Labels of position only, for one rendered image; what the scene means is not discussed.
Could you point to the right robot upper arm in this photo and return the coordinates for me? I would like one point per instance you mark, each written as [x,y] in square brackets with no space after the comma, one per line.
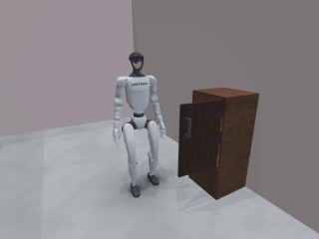
[120,83]

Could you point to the left robot hand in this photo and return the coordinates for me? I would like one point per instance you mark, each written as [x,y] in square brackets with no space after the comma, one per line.
[161,129]

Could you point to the left robot forearm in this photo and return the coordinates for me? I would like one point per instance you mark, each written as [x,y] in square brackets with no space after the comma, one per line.
[156,108]

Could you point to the right robot hand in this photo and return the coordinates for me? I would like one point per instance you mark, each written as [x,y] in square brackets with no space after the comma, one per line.
[116,133]

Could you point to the right robot forearm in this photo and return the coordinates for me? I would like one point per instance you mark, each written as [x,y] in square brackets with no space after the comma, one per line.
[117,115]

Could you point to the humanoid robot torso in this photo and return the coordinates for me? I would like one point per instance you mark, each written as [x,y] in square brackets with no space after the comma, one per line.
[137,91]

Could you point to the right robot foot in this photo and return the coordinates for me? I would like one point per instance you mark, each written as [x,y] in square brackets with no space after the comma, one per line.
[135,191]

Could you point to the handle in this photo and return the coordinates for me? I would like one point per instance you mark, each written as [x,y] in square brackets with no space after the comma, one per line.
[188,135]

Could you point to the cupboard door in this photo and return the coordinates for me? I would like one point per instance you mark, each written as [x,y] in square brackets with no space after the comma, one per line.
[199,152]

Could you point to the left robot upper arm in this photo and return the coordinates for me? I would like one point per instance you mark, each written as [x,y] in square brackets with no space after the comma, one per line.
[153,89]

